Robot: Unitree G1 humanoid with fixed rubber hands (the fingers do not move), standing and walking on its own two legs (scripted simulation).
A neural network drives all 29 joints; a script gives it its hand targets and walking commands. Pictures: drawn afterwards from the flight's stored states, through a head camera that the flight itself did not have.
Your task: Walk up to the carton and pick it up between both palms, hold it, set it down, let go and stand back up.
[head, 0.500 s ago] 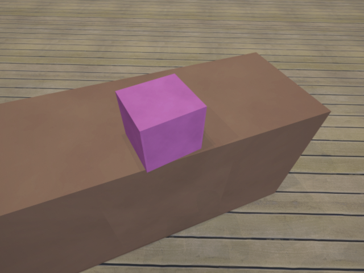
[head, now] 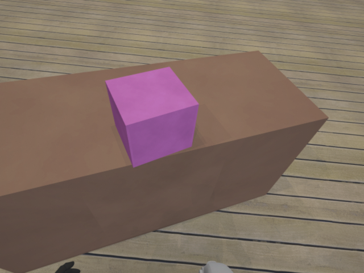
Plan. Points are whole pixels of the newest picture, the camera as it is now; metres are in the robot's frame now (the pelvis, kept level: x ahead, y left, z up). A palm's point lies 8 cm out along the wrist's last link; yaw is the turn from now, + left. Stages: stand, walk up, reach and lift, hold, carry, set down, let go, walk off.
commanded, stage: walk up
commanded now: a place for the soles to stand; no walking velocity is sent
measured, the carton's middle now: (151, 116) +0.55 +0.08 -0.01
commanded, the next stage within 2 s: none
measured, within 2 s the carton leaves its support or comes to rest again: neither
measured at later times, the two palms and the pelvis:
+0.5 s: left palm out of the picture +0.08 +0.13 -0.15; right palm (302, 220) +0.27 -0.34 -0.11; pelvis +0.11 -0.13 -0.01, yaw +17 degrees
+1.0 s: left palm out of the picture +0.10 +0.09 -0.12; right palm (294, 192) +0.35 -0.35 -0.12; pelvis +0.14 -0.18 -0.01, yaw +31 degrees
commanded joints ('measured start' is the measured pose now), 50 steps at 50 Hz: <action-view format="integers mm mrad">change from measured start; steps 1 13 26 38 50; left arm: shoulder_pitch -62 81 144 25 -18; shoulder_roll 27 85 -10 43 48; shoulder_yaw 7 47 -15 13 12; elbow -115 -103 -49 -111 -96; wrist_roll -11 -30 -44 -72 -68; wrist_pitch -4 -24 -21 -23 12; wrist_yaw -17 37 59 46 41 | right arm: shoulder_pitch -31 23 -153 -181 -170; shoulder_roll -211 -102 -107 -105 -133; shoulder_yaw -67 -23 -23 -1 4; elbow -116 -276 -350 -282 -253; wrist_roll -11 19 26 33 39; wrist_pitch -26 17 17 30 24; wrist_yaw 2 24 32 57 48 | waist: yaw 4 33 37 26 23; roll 262 -82 237 -21 49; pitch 48 53 -92 -80 -41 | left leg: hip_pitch -40 -365 -42 -93 -151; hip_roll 224 34 148 -20 -15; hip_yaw -279 23 -259 -81 -94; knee -210 560 -12 200 148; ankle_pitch -257 -302 490 253 229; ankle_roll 219 49 217 56 68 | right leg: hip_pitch -83 179 142 251 288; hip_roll -52 -294 1 -166 -168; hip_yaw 42 327 -65 -55 -154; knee -60 -678 -159 -499 -513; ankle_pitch -5 -348 -56 224 -5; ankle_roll -3 -294 -58 -170 -173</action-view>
